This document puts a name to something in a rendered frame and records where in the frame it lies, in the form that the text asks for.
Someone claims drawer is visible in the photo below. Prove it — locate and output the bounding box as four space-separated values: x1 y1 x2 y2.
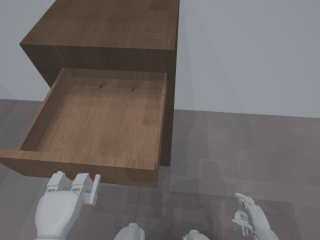
0 68 167 188

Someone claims robot left hand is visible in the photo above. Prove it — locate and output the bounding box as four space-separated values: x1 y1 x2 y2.
35 172 93 238

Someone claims robot left shin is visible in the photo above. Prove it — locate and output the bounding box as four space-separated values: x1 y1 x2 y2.
128 223 138 227

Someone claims cabinet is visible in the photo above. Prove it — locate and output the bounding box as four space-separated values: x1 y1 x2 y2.
19 0 180 167

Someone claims robot right forearm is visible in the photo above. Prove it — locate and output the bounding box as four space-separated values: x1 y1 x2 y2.
252 227 279 240

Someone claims robot right hand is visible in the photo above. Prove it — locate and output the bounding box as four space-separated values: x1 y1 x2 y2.
232 193 271 239

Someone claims robot left thigh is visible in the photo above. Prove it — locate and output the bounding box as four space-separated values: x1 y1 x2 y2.
113 226 145 240

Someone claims handle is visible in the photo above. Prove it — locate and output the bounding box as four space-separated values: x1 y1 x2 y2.
51 171 101 206

